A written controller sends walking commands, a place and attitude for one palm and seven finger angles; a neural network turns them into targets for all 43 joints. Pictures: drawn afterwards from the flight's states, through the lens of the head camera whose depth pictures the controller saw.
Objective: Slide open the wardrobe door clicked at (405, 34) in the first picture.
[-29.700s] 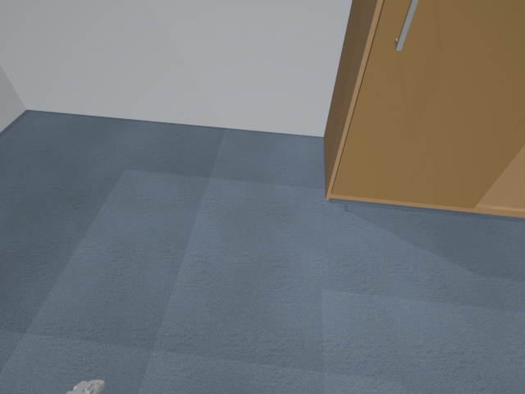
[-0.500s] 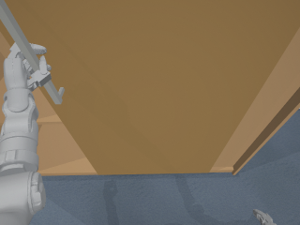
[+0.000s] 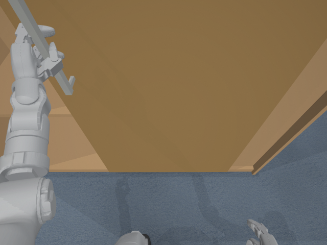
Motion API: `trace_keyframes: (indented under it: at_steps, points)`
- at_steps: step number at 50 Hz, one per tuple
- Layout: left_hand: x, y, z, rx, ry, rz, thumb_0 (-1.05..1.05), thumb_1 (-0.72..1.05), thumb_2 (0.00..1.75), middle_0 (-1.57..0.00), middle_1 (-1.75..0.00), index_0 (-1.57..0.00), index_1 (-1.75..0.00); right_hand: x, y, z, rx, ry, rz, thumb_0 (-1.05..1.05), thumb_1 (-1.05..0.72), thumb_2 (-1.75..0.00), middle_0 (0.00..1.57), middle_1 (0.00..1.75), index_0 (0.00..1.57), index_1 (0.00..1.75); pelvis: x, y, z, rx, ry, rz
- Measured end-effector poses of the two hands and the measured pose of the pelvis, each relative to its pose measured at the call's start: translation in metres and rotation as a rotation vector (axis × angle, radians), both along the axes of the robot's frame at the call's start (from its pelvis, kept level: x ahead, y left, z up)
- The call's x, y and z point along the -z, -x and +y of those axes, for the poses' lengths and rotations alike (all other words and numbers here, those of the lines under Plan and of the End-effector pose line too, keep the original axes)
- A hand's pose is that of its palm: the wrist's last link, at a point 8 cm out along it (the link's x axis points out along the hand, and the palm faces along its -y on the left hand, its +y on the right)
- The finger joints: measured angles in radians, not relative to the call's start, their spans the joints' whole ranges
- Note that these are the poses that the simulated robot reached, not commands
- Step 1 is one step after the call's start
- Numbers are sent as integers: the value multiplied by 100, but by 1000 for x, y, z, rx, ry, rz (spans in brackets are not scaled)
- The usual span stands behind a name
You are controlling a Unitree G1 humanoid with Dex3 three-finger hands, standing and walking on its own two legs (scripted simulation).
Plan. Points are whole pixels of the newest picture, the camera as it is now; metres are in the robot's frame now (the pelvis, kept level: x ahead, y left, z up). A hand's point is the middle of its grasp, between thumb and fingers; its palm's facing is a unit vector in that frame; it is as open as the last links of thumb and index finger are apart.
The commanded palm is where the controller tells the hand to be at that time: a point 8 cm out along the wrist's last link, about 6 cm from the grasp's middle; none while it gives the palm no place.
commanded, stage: stop walking and hold the door there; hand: left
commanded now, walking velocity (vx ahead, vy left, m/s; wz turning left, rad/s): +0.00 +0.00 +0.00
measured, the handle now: (44, 38) +0.50 +0.29 +0.21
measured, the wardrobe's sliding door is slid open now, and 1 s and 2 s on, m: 0.53 0.53 0.53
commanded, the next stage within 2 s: loosen the grip on the handle in 0.38 s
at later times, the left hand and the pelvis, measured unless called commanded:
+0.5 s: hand (57, 61) +0.45 +0.26 +0.18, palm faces +0.34 -0.92 -0.18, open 5.8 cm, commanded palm +0.42 +0.30 +0.19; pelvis +0.01 +0.01 +0.00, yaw -2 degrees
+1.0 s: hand (54, 61) +0.46 +0.27 +0.18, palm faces +0.35 -0.92 -0.19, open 13.6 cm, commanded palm +0.42 +0.31 +0.19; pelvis -0.01 +0.02 +0.00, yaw -1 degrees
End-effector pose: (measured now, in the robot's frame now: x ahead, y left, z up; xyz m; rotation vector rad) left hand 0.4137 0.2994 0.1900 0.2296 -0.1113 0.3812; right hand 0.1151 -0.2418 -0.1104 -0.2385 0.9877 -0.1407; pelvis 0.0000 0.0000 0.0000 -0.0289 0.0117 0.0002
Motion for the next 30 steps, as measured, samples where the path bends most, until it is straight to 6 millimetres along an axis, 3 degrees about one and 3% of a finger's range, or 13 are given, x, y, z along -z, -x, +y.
trace_keyframes:
  at_steps: [5, 9, 24, 30]
  points:
    - [1, 0, 1, 19, 33, -9, -11, 78, 83, -46, -140, -27, -137, -15, 12, -28, 60, 104, 4, 1, -90, -90, 20, 30, 20, 30, -1, -8, 3, -1, -17, -13]
    - [0, 0, 1, 25, 33, -4, -10, 78, 82, -46, -140, -26, -137, -23, 15, -38, 85, 139, -18, 1, -90, -90, 20, 30, 20, 30, -2, -10, 6, 11, -13, -9]
    - [-1, 1, 0, 23, 30, 16, -9, 79, 82, -45, -138, -24, -136, -10, 18, -5, 86, 49, -5, 1, -90, -90, 20, 30, 20, 30, -4, -12, 10, 24, -10, 3]
    - [-9, -15, 19, 38, 121, 89, -7, 58, 77, -45, -139, -37, -140, -17, 24, -6, 61, 35, -48, 1, -90, -90, 20, 30, 20, 30, -3, -1, 8, 12, -21, 57]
